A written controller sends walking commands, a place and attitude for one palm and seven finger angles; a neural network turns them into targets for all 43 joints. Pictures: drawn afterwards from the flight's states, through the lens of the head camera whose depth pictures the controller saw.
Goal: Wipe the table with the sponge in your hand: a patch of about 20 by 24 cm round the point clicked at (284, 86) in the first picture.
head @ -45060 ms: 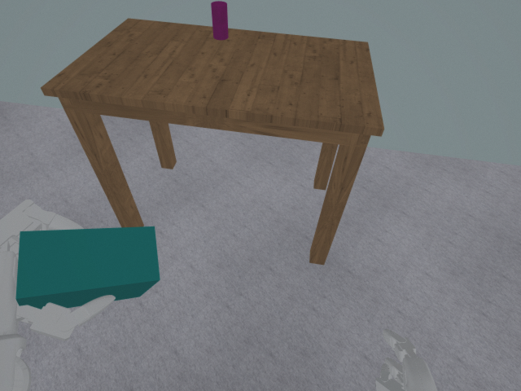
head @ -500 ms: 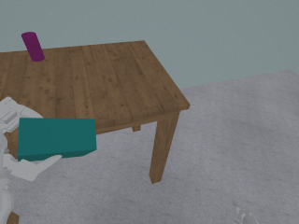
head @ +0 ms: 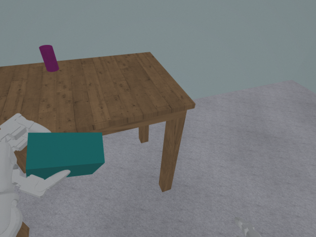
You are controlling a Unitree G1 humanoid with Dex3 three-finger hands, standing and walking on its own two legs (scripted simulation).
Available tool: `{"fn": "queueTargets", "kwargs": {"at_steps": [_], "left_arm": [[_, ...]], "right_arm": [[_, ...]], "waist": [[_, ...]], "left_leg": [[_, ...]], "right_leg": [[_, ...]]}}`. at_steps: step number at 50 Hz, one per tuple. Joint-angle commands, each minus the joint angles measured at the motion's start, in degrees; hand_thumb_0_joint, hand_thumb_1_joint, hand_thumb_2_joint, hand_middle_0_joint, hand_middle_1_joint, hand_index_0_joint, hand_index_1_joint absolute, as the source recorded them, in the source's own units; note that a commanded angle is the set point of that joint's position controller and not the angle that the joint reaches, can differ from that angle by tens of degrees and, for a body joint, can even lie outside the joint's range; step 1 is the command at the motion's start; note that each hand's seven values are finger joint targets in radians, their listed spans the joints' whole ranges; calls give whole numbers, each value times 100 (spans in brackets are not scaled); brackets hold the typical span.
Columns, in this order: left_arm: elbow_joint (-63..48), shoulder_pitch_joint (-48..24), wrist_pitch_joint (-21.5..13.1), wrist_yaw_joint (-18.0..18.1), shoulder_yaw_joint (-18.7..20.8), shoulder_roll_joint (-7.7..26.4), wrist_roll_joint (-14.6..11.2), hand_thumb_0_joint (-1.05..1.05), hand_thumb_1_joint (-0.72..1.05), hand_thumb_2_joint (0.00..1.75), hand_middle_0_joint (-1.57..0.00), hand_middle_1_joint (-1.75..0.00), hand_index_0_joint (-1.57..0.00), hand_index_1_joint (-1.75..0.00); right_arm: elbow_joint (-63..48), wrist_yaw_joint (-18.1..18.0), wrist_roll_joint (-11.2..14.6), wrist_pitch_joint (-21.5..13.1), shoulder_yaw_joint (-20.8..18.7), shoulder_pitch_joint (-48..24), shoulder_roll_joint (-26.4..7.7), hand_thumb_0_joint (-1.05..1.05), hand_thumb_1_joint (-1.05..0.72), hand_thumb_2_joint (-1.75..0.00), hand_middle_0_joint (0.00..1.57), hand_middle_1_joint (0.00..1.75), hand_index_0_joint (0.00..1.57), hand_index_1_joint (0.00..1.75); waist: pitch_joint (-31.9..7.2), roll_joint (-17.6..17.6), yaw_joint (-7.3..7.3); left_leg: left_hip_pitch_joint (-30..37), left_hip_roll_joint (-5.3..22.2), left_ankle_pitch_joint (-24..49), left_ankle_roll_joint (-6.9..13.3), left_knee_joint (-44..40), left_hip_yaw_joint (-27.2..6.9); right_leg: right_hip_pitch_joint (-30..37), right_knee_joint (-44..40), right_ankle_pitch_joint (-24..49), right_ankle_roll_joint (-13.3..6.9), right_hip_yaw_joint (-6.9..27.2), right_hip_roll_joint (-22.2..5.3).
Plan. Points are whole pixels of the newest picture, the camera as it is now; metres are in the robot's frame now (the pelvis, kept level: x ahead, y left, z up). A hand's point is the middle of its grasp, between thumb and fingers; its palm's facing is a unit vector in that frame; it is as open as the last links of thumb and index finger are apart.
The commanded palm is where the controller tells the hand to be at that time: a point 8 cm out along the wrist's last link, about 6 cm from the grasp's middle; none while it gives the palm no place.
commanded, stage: stop stepping back and stand still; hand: left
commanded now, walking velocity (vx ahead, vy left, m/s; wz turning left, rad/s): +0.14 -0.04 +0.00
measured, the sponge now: (76, 156) +0.24 +0.20 +0.15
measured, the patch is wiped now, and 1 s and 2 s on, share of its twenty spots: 0.95 0.95 0.95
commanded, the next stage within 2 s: stand and wait in 0.80 s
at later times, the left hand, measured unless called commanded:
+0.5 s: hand (52, 148) +0.21 +0.22 +0.20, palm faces +0.40 -0.84 -0.37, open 10.3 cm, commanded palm +0.17 +0.28 +0.21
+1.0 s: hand (41, 140) +0.23 +0.25 +0.20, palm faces +0.42 -0.82 -0.40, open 10.3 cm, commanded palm +0.18 +0.29 +0.21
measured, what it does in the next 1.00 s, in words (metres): steps on the spot: left foot, then left foot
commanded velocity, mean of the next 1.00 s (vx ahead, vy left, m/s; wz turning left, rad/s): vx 0.02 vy -0.01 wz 0.00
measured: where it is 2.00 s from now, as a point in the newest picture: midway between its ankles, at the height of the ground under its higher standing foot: outside the picture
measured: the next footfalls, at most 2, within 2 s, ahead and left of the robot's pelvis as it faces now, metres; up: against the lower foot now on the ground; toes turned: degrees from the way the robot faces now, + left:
left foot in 0.04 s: +0.07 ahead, +0.15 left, +0.00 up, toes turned +2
left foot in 0.48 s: +0.09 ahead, +0.13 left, +0.00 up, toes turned +2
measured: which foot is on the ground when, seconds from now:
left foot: up 0.00-0.02, down 0.04-0.24, up 0.26-0.46, down 0.48-1.00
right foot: down 0.00-1.00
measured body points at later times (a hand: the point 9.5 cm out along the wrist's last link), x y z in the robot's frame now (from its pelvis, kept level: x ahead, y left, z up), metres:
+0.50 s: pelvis +0.01 -0.01 -0.01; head +0.01 -0.01 +0.44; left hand +0.18 +0.26 +0.22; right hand +0.16 -0.25 -0.10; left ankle +0.05 +0.13 -0.74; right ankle +0.01 -0.11 -0.73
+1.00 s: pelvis +0.02 +0.01 +0.00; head +0.02 +0.01 +0.45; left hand +0.20 +0.29 +0.22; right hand +0.20 -0.22 -0.08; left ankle +0.05 +0.13 -0.73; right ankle +0.01 -0.11 -0.73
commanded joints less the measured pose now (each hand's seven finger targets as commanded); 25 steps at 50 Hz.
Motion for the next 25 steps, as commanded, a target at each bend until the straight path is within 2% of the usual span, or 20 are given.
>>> {"fn": "queueTargets", "kwargs": {"at_steps": [1, 2, 3, 4, 6, 7, 8, 10, 11, 12, 13, 14, 15, 16, 17, 18, 21, 22, 24, 25], "left_arm": [[-2444, -1152, -602, 272, 505, 1143, -22, 0, 10, 130, -120, -160, -120, -160], [-2545, -1256, -643, 308, 664, 1428, 89, 0, 10, 130, -120, -160, -120, -160], [-2558, -1268, -624, 227, 910, 1579, 187, 0, 10, 130, -120, -160, -120, -160], [-2215, -1045, -619, 223, 1055, 1576, 91, 0, 10, 130, -120, -160, -120, -160], [-1589, -486, -454, 191, 836, 1193, 61, 0, 10, 130, -120, -160, -120, -160], [-1466, -416, -417, 176, 851, 1175, 65, 0, 10, 130, -120, -160, -120, -160], [-1219, -265, -404, 160, 793, 1106, 25, 0, 10, 130, -120, -160, -120, -160], [-847, 0, -299, 114, 786, 1046, -23, 0, 10, 130, -120, -160, -120, -160], [-775, 75, -268, 61, 736, 1029, 10, 0, 10, 130, -120, -160, -120, -160], [-727, 132, -243, 6, 665, 1078, 51, 0, 10, 130, -120, -160, -120, -160], [-1034, -230, -299, -62, 587, 1129, -47, 0, 10, 130, -120, -160, -120, -160], [-1429, -681, -475, -80, 757, 1330, -92, 0, 10, 130, -120, -160, -120, -160], [-1718, -858, -622, -22, 968, 1493, -31, 0, 10, 130, -120, -160, -120, -160], [-1691, -725, -621, -16, 894, 1360, -29, 0, 10, 130, -120, -160, -120, -160], [-2231, -996, -628, -3, 1014, 1616, -16, 0, 10, 130, -120, -160, -120, -160], [-2239, -754, -689, 32, 1011, 1511, -18, 0, 10, 130, -120, -160, -120, -160], [-2127, -466, -722, 199, 979, 1367, -16, 0, 10, 130, -120, -160, -120, -160], [-2049, -422, -703, 221, 988, 1344, -36, 0, 10, 130, -120, -160, -120, -160], [-1868, -431, -704, 260, 936, 1187, -21, 0, 10, 130, -120, -160, -120, -160], [-1715, -447, -675, 267, 954, 1157, 8, 0, 10, 130, -120, -160, -120, -160]], "right_arm": [[-1097, -145, -66, -548, -283, -807, -907, 0, -90, -90, 20, 30, 20, 30], [-1233, -123, 5, -566, -266, -732, -812, 0, -90, -90, 20, 30, 20, 30], [-1189, -68, -54, -573, -335, -964, -668, 0, -90, -90, 20, 30, 20, 30], [-1085, 5, 46, -596, -412, -616, -640, 0, -90, -90, 20, 30, 20, 30], [-1044, 111, 84, -613, -368, -783, -616, 0, -90, -90, 20, 30, 20, 30], [-1059, 108, 95, -609, -349, -819, -574, 0, -90, -90, 20, 30, 20, 30], [-1042, 110, 71, -574, -307, -857, -570, 0, -90, -90, 20, 30, 20, 30], [-1092, 84, 34, -451, -328, -892, -650, 0, -90, -90, 20, 30, 20, 30], [-1138, 70, 28, -407, -381, -869, -664, 0, -90, -90, 20, 30, 20, 30], [-1125, 96, 79, -351, -417, -798, -544, 0, -90, -90, 20, 30, 20, 30], [-1205, 98, 112, -392, -444, -917, -633, 0, -90, -90, 20, 30, 20, 30], [-1068, 114, 36, -460, -408, -885, -643, 0, -90, -90, 20, 30, 20, 30], [-951, 156, 13, -569, -356, -871, -531, 0, -90, -90, 20, 30, 20, 30], [-885, 163, 70, -591, -446, -730, -599, 0, -90, -90, 20, 30, 20, 30], [-955, 155, 86, -554, -500, -861, -680, 0, -90, -90, 20, 30, 20, 30], [-963, 95, 63, -553, -440, -955, -579, 0, -90, -90, 20, 30, 20, 30], [-932, -20, 2, -567, -359, -959, -502, 0, -90, -90, 20, 30, 20, 30], [-957, -61, -4, -579, -426, -962, -628, 0, -90, -90, 20, 30, 20, 30], [-1005, -75, 17, -552, -429, -995, -741, 0, -90, -90, 20, 30, 20, 30], [-1034, -54, 61, -542, -428, -950, -773, 0, -90, -90, 20, 30, 20, 30]], "waist": [[127, 2700, -162], [345, 2904, -167], [-39, 1849, 135], [-93, 1537, -25], [451, 1941, -122], [511, 2106, -79], [681, 1992, -73], [545, 1336, 68], [533, 408, 170], [528, -1148, 79], [636, -1669, 13], [511, -869, -115], [-74, -339, -148], [-158, -434, -179], [0, -393, -169], [50, -317, -92], [51, 24, -74], [103, 324, -82], [206, 1265, 40], [192, 1307, 70]], "left_leg": [[1504, 1149, -2386, 701, -3284, -2661], [1141, 1914, -2840, 1037, -4055, -3884], [399, 1440, -1103, 869, -3782, -2431], [705, 1254, -1329, 764, -3497, -2245], [245, 1178, -1584, 709, -3533, -1973], [61, 1048, -1596, 591, -3527, -1647], [-343, 1040, -1461, 491, -3444, -1530], [-948, 765, -1472, 234, -2633, -1071], [-1438, 350, -1276, 96, -1394, -594], [-1850, -182, -859, -41, 522, -79], [-2006, -280, -569, -112, 1928, -354], [-1890, -134, -122, -185, 2349, -583], [-1610, -30, 89, -168, 2049, -655], [-1106, 33, 91, -154, 1610, -723], [-586, 153, 299, -160, 1033, -662], [-130, 135, 324, -84, 365, -541], [1032, -236, 989, -21, -1251, -113], [1301, -126, 933, 33, -1756, -436], [1111, 646, 601, 391, -2451, -1674], [824, 774, 476, 426, -2619, -1884]], "right_leg": [[-1843, 1498, -2081, 201, 145, 125], [-2147, 3013, -1808, 316, 301, 156], [-1135, 3704, -1299, 262, 478, 77], [-1234, 3514, -1205, 369, 267, 50], [-1240, 2664, -1017, 412, 323, -172], [-834, 2131, -1011, 374, 195, -141], [-260, 1386, -1173, 337, 88, -74], [1200, 22, -1039, 272, -201, 245], [1761, -775, -868, 162, 132, 125], [1596, -1597, -1304, -248, 1817, -958], [1098, -2187, -723, -546, 3509, -1922], [1061, -2032, 573, -605, 3072, -1961], [1249, -1650, 962, -675, 2679, -1909], [947, -1488, 713, -642, 2388, -1799], [443, -1394, 673, -565, 2067, -1732], [263, -1299, 650, -525, 1770, -1651], [48, -1117, -290, -209, 1214, -1189], [-46, -738, -376, -51, 1091, -1000], [-207, -155, -464, 348, 661, -242], [61, -71, -353, 458, 486, -57]]}}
